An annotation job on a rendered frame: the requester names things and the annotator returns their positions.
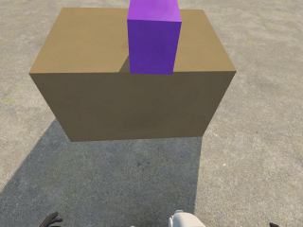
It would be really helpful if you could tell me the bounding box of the right robot thigh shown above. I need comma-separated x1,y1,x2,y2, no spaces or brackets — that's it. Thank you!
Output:
169,212,205,227

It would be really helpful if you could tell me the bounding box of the pedestal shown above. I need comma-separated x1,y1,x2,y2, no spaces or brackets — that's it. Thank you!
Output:
28,7,237,142

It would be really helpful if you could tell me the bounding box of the left robot hand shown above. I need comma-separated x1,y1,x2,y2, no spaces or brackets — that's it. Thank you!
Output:
40,212,63,227

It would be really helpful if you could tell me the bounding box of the right robot shin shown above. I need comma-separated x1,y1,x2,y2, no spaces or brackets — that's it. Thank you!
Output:
174,210,183,215

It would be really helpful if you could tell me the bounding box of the carton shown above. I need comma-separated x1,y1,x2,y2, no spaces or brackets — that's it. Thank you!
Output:
127,0,182,75

